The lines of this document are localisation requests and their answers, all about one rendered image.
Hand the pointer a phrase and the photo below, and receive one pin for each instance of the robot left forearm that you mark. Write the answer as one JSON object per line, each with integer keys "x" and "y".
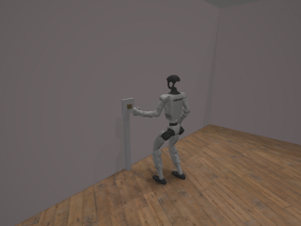
{"x": 147, "y": 113}

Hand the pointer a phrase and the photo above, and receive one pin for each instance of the panel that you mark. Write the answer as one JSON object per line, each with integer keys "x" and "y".
{"x": 126, "y": 130}

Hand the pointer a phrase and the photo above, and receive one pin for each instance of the right robot thigh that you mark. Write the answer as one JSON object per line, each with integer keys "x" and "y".
{"x": 172, "y": 141}

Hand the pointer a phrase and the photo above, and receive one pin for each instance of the robot right shin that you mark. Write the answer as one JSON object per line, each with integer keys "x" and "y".
{"x": 176, "y": 161}

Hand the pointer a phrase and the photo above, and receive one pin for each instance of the left robot upper arm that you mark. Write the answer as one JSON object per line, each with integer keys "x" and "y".
{"x": 162, "y": 100}

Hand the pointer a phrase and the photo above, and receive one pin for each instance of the right robot upper arm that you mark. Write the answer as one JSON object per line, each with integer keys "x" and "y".
{"x": 185, "y": 103}

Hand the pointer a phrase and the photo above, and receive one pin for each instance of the left robot hand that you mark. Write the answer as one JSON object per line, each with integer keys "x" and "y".
{"x": 135, "y": 110}

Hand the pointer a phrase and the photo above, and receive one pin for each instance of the robot right forearm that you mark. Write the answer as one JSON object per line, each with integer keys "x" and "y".
{"x": 182, "y": 117}

